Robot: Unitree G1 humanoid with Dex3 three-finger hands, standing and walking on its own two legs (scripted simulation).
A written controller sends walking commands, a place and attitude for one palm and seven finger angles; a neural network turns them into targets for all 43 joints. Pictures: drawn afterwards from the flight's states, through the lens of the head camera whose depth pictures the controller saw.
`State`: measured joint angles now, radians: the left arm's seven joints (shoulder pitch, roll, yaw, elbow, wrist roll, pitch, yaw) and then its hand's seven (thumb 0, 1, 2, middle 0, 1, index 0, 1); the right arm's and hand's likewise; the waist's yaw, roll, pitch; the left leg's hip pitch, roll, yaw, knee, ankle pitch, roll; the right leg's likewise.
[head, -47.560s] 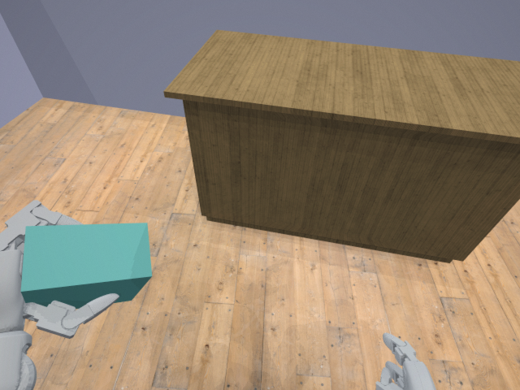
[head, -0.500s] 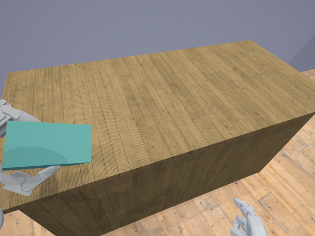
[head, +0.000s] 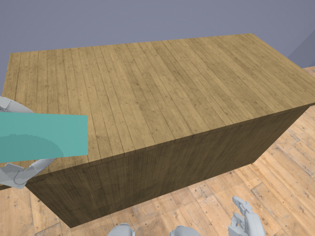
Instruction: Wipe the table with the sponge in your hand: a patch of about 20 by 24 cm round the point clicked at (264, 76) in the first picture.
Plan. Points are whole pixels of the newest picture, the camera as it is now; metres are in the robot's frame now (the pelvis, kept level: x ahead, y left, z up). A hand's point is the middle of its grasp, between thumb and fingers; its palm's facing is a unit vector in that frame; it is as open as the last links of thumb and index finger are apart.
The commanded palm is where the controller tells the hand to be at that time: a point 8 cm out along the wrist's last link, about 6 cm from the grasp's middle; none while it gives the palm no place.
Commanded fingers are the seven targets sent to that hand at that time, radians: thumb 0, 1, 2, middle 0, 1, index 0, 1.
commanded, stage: step back with the hand held close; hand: left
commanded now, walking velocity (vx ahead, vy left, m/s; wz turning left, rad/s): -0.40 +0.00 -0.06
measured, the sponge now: (51, 138) +0.24 +0.21 +0.19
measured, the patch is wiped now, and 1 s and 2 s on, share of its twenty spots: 1.00 1.00 1.00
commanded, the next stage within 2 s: stop stepping back and stand still in 0.32 s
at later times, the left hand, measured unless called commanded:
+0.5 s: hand out of the picture +0.08 +0.24 +0.21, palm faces +0.42 -0.84 -0.34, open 10.2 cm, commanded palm +0.01 +0.27 +0.23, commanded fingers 0.00 0.10 1.30 -1.20 -1.60 -1.20 -1.60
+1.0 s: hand out of the picture -0.10 +0.21 +0.22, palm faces +0.44 -0.84 -0.34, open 10.2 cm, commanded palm -0.15 +0.24 +0.23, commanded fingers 0.00 0.10 1.30 -1.20 -1.60 -1.20 -1.60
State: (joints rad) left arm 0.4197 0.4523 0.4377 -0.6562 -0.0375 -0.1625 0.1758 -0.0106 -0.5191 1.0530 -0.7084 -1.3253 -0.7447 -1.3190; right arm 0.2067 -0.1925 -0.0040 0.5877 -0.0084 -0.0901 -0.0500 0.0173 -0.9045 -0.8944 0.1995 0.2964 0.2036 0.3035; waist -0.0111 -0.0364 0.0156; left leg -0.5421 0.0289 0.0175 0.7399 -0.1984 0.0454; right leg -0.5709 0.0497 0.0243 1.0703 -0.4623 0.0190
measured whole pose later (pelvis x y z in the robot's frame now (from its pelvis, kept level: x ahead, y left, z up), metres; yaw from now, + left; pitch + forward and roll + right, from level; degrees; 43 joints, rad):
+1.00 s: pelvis -0.32 -0.03 +0.00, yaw -1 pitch -1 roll +3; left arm 0.39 0.42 0.41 -0.51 -0.05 -0.13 0.12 -0.01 -0.52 1.05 -0.71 -1.33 -0.74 -1.32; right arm 0.27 -0.19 0.02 0.63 0.03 -0.14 -0.05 0.02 -0.91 -0.89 0.20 0.30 0.20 0.30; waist -0.04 -0.09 -0.12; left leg -0.32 -0.02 0.12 0.76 -0.44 0.03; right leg -0.64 0.00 0.00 1.13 -0.40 -0.01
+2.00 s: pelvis -0.46 -0.07 +0.01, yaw +3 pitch -2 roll -1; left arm 0.41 0.41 0.39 -0.49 -0.05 -0.12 0.15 -0.01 -0.52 1.05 -0.71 -1.33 -0.74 -1.32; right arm 0.24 -0.20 0.02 0.62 0.02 -0.13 -0.05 0.02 -0.91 -0.89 0.20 0.30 0.20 0.30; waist -0.03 0.02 -0.03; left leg -0.36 0.04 0.02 0.73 -0.36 0.01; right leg -0.35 0.02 -0.05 0.66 -0.25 -0.02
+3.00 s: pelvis -0.44 -0.03 +0.03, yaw +2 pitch +0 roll -1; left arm 0.45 0.36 0.33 -0.49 -0.05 -0.14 0.16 -0.01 -0.52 1.05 -0.71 -1.33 -0.74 -1.32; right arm 0.19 -0.20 0.03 0.62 0.01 -0.08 -0.07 0.02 -0.90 -0.89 0.20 0.30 0.20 0.30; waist 0.01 0.00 -0.03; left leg -0.23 0.00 0.04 0.49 -0.26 0.03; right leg -0.24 0.00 -0.01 0.42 -0.18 0.01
